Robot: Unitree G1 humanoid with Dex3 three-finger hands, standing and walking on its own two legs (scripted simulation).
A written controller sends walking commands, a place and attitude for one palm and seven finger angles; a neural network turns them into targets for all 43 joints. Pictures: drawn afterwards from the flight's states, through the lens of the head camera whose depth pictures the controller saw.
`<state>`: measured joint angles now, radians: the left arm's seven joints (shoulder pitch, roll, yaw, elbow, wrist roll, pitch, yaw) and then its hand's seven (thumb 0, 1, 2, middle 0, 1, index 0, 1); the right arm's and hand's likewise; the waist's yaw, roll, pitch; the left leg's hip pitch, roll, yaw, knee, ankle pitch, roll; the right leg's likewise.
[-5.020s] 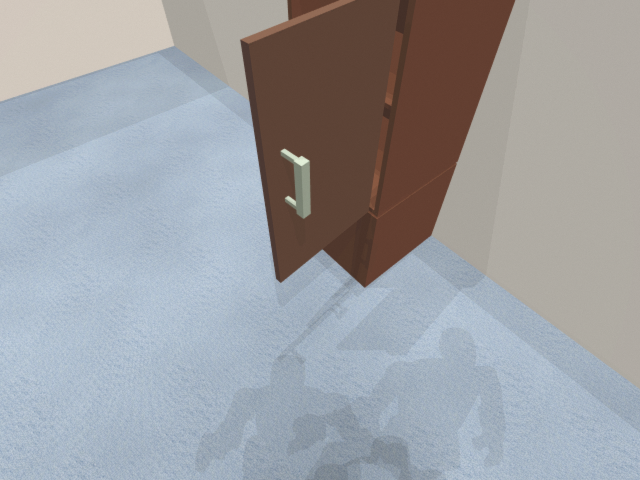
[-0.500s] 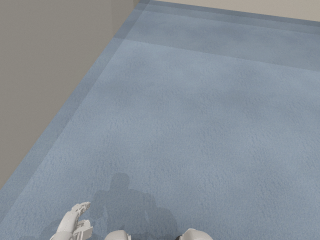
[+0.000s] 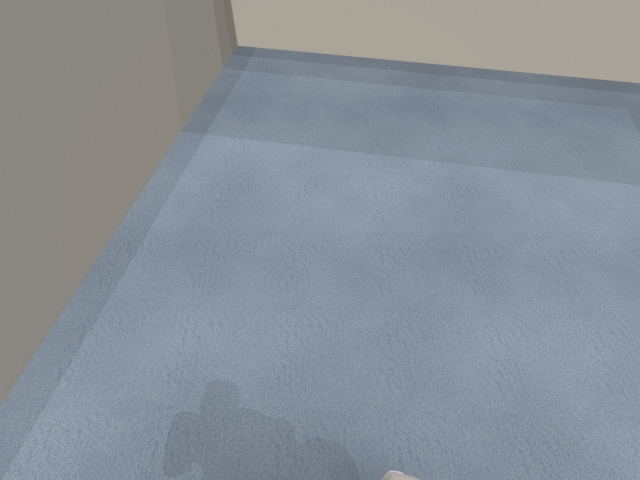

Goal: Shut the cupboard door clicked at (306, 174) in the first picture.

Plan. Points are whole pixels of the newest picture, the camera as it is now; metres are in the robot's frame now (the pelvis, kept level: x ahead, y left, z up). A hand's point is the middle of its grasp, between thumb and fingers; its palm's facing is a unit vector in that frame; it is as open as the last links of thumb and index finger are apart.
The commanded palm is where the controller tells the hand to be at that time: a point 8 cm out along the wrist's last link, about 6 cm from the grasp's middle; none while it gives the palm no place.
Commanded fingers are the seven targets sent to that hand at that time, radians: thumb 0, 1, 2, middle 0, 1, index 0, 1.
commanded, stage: walk to a spot facing it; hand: left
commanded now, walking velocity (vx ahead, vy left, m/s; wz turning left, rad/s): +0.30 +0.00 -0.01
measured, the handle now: out of the picture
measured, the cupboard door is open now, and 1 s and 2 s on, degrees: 95 95 95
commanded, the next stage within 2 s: none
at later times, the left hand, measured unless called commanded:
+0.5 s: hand (202, 431) +0.21 +0.19 -0.18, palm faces +0.24 -0.95 -0.19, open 7.3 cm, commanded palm none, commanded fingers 0.00 0.90 0.90 -0.20 -0.30 -0.20 -0.30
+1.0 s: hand (223, 469) +0.16 +0.15 -0.19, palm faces +0.54 -0.81 -0.23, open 7.4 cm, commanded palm none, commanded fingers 0.00 0.90 0.90 -0.20 -0.30 -0.20 -0.30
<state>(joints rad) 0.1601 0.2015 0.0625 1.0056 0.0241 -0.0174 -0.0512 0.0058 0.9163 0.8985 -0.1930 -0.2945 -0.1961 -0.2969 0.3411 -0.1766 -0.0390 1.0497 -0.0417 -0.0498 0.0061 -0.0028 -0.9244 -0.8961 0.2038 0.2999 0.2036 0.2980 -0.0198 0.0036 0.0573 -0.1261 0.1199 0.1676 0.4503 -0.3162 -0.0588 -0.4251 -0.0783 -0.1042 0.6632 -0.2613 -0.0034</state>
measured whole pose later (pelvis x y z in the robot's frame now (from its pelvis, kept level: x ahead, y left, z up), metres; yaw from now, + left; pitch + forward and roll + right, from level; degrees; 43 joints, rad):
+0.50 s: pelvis +0.17 -0.01 -0.01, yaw +12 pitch +2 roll -1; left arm 0.12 0.22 0.06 1.00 0.01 0.03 0.01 0.00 0.92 0.90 -0.20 -0.29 -0.20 -0.30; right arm 0.18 -0.17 -0.03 0.97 -0.03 -0.01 -0.01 0.00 -0.91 -0.90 0.20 0.30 0.20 0.30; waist -0.02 -0.03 0.08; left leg -0.38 0.02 0.05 0.58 -0.23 0.04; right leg -0.44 -0.06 -0.05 1.06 -0.48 0.08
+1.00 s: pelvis +0.23 -0.05 -0.02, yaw +33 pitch +2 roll +1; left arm 0.22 0.24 0.05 0.91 0.01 0.03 0.01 0.00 0.91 0.90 -0.20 -0.30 -0.20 -0.30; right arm 0.11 -0.27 -0.07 0.87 -0.02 0.03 0.03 0.00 -0.91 -0.90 0.20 0.30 0.20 0.30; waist -0.01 -0.05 0.11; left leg -0.35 0.01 0.10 0.63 -0.27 0.03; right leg -0.33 -0.16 -0.18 0.84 -0.49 0.07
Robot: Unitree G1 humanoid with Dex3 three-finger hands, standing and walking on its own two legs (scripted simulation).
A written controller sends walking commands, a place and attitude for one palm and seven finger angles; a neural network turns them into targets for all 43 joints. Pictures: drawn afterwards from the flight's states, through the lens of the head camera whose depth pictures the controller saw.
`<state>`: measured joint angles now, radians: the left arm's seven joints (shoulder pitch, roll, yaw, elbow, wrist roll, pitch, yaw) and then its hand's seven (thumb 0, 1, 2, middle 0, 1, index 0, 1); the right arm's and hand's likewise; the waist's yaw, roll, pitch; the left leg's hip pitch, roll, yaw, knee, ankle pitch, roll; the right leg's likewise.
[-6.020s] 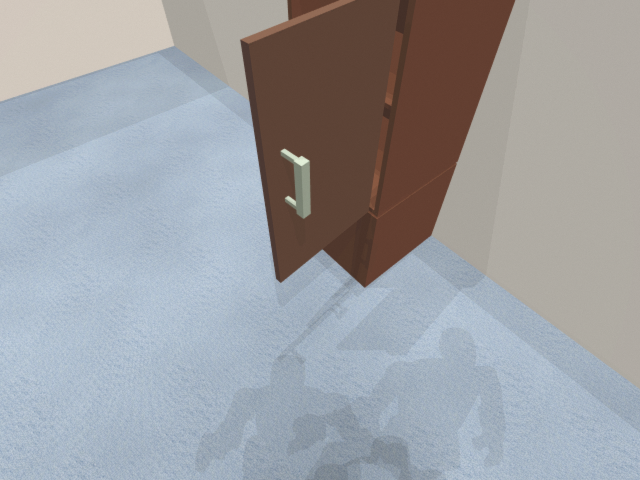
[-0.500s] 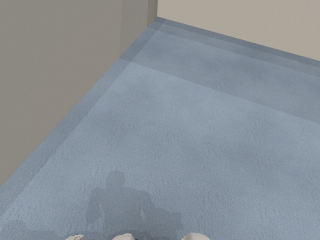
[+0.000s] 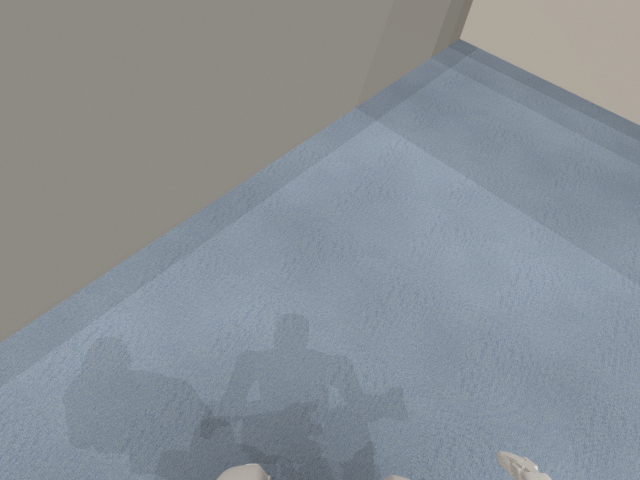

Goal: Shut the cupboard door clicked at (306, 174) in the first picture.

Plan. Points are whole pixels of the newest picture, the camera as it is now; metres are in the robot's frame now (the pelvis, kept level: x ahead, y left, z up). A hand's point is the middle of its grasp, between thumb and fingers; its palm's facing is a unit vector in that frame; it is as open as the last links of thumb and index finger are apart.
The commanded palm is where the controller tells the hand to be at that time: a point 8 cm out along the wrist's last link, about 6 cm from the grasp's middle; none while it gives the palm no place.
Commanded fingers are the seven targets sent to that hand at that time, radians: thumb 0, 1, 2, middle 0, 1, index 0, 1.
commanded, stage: walk to a spot facing it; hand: left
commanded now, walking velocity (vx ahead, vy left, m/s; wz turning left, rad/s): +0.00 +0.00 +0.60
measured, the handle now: out of the picture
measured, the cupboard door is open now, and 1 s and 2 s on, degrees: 95 95 95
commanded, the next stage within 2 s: none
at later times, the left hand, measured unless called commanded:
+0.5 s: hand out of the picture +0.03 +0.15 -0.14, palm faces +0.30 -0.92 -0.24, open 7.4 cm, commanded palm none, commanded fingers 0.00 0.90 0.90 -0.20 -0.30 -0.20 -0.30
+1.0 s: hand out of the picture -0.03 +0.14 -0.14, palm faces +0.58 -0.76 -0.31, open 7.4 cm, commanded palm none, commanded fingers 0.00 0.90 0.90 -0.20 -0.30 -0.20 -0.30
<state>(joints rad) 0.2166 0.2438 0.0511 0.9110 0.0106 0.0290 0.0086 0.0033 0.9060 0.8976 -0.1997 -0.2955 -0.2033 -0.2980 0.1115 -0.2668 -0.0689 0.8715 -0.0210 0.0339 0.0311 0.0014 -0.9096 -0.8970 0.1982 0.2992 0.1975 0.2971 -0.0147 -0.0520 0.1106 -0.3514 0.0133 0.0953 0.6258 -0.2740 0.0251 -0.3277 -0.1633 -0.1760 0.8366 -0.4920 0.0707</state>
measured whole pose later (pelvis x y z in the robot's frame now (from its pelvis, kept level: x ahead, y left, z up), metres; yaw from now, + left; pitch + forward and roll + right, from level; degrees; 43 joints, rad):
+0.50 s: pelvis +0.01 -0.06 +0.02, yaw +18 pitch +0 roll +2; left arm 0.19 0.20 0.03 0.87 0.02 0.01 0.02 0.00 0.91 0.90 -0.20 -0.30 -0.20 -0.30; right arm 0.12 -0.25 -0.08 0.91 -0.01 0.08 0.04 0.00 -0.91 -0.90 0.20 0.30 0.20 0.30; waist -0.02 -0.04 0.12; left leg -0.42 0.01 0.07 0.89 -0.47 -0.06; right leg -0.25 -0.14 -0.16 0.54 -0.29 0.01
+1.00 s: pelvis +0.02 -0.10 +0.01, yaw +37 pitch +0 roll +1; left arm 0.16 0.22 0.05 0.86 0.02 0.02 0.02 0.00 0.91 0.90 -0.20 -0.29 -0.20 -0.30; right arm 0.16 -0.26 -0.09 0.92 -0.02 0.09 0.02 0.00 -0.91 -0.90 0.20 0.30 0.20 0.30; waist -0.02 0.03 0.11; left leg -0.51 -0.02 -0.04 1.05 -0.46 -0.04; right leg -0.27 -0.07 -0.10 0.58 -0.31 0.00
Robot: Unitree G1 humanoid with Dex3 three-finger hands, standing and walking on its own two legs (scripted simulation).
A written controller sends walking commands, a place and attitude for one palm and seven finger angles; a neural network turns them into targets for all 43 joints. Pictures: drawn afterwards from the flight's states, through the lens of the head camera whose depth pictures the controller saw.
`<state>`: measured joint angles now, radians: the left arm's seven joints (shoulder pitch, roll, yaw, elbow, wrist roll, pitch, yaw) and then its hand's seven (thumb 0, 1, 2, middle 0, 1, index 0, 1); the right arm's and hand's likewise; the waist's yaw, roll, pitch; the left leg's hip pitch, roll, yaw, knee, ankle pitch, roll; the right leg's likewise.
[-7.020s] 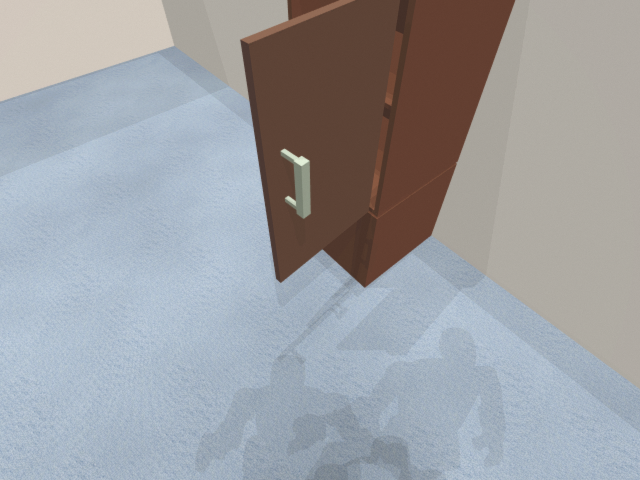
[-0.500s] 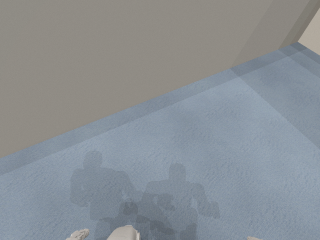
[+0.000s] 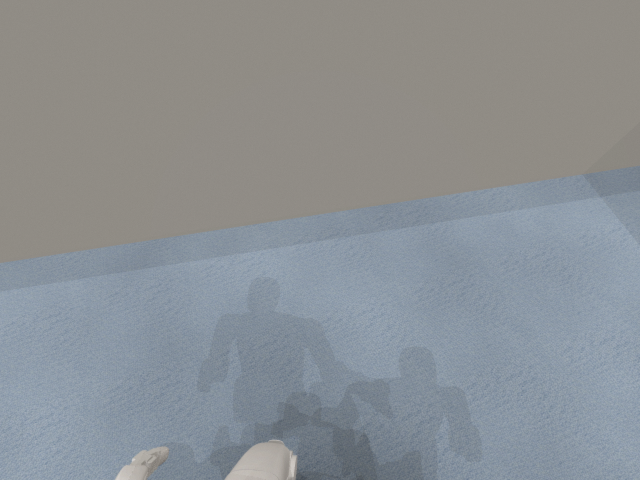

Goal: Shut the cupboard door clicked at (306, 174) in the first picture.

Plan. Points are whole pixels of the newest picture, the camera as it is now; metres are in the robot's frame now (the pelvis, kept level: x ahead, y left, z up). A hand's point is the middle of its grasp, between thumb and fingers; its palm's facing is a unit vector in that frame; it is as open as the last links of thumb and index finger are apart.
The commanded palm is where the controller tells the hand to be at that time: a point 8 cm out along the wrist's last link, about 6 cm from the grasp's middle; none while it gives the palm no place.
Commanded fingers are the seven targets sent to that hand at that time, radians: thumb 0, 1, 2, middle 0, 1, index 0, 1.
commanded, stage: walk to a spot facing it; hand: left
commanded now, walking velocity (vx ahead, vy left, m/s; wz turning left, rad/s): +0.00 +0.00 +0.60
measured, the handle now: out of the picture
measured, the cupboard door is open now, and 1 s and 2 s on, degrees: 95 95 95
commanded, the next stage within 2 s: none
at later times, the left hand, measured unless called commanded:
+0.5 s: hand out of the picture +0.03 +0.24 -0.16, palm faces +0.31 -0.91 -0.27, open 7.4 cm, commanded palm none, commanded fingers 0.00 0.90 0.90 -0.20 -0.30 -0.20 -0.30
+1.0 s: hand out of the picture -0.08 +0.21 -0.18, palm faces +0.61 -0.76 -0.21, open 7.4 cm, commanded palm none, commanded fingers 0.00 0.90 0.90 -0.20 -0.30 -0.20 -0.30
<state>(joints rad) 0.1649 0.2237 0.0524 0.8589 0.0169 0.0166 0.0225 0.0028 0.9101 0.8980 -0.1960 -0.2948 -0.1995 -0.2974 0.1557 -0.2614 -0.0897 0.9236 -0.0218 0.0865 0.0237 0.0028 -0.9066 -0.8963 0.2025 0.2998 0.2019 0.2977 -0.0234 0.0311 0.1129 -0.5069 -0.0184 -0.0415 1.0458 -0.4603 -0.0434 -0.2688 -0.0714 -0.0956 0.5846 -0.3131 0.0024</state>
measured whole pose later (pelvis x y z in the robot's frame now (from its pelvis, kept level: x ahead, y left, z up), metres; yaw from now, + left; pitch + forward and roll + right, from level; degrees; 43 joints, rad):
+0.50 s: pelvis +0.00 -0.01 +0.00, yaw +18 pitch +1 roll -1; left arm 0.14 0.27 0.08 0.88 0.01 0.05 0.01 0.01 0.91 0.90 -0.20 -0.29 -0.20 -0.30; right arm 0.16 -0.22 -0.06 0.90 -0.03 0.05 0.01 0.00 -0.90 -0.90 0.20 0.30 0.20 0.30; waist -0.01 0.00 0.10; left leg -0.34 -0.02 -0.10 0.53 -0.22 0.00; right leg -0.40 -0.05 -0.02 0.81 -0.43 0.07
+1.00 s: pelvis +0.03 +0.02 +0.00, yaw +37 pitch +1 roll +1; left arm 0.25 0.27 0.08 0.98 0.02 0.03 -0.02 0.01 0.91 0.90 -0.20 -0.30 -0.20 -0.30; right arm 0.14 -0.23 -0.05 0.87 -0.03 -0.02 0.02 0.00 -0.91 -0.90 0.20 0.30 0.20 0.30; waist 0.01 -0.08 0.09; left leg -0.31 0.00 0.07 0.60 -0.31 0.04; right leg -0.42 -0.15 -0.08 1.08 -0.45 0.07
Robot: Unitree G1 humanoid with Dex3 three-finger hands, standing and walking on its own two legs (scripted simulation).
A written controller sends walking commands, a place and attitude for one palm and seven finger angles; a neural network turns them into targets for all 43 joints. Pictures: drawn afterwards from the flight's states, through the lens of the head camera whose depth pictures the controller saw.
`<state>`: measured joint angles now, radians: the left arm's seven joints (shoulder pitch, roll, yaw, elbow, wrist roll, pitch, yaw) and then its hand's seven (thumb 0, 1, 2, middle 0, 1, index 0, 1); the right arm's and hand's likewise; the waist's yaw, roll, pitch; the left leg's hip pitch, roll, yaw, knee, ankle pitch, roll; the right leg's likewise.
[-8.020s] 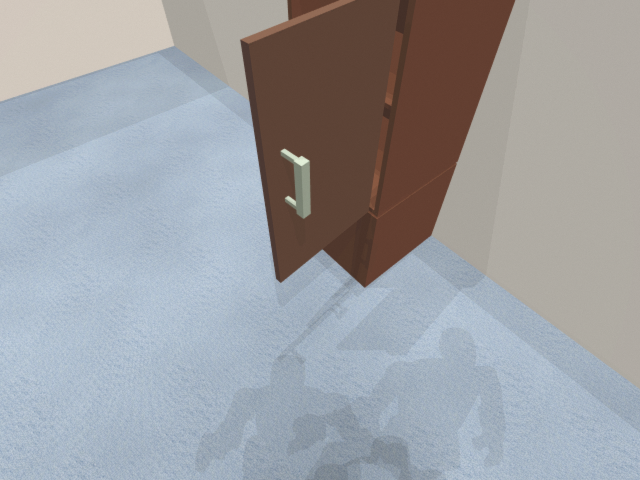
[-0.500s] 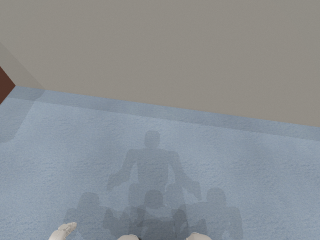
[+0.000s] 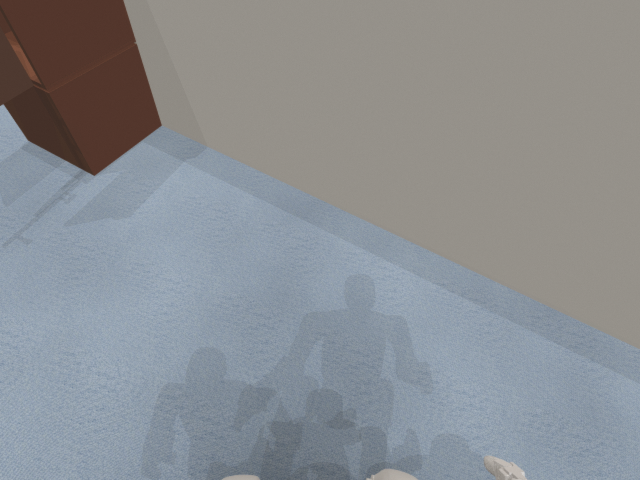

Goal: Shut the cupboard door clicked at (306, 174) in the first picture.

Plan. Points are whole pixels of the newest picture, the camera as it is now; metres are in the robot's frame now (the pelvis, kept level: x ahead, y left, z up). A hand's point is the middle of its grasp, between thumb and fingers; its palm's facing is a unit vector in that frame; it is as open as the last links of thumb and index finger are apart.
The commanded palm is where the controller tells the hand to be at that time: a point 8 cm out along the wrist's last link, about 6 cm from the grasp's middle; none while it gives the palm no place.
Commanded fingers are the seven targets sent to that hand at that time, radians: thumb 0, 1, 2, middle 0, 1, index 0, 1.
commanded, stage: walk to a spot facing it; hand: left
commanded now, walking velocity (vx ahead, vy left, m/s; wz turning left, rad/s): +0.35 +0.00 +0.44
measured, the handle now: out of the picture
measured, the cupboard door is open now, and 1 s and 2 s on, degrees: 95 95 95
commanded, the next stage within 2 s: turn to face it in 1.82 s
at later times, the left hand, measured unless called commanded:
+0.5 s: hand (221, 407) +0.22 +0.15 -0.14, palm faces +0.26 -0.94 -0.20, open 7.2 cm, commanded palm none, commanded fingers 0.00 0.90 0.90 -0.20 -0.30 -0.20 -0.30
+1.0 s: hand (178, 341) +0.32 +0.24 -0.16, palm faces +0.41 -0.90 -0.14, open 7.4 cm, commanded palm none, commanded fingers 0.00 0.90 0.90 -0.20 -0.30 -0.20 -0.30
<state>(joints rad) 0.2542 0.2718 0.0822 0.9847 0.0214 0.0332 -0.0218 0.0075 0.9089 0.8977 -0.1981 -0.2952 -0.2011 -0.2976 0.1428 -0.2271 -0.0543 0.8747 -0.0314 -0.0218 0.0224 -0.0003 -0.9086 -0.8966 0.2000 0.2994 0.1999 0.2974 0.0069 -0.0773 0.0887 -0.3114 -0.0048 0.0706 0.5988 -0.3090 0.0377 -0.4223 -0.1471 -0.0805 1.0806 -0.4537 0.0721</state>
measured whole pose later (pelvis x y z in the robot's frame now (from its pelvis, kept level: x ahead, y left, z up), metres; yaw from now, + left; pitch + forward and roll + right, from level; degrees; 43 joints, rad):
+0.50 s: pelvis +0.18 -0.05 +0.02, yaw +14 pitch +0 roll +0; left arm 0.20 0.16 0.06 0.94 0.01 -0.08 0.01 -0.01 0.94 0.90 -0.20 -0.30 -0.20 -0.30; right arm 0.22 -0.22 -0.07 1.02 -0.03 0.01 0.03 0.01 -0.91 -0.90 0.20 0.30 0.20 0.30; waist -0.03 0.01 0.08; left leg -0.53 0.07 0.04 1.08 -0.29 -0.02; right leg -0.19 -0.08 -0.22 0.43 -0.24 -0.02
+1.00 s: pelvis +0.36 +0.07 +0.02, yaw +21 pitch -1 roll -1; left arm 0.25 0.19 0.06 1.03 0.03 -0.01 -0.02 0.01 0.91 0.90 -0.19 -0.29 -0.20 -0.30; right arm 0.24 -0.18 -0.05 1.01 -0.02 -0.07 -0.02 -0.02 -0.96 -0.90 0.20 0.30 0.20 0.30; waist 0.02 -0.04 0.06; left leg -0.18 -0.04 0.10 0.38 -0.19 0.09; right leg -0.59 -0.15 -0.03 1.08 -0.19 0.04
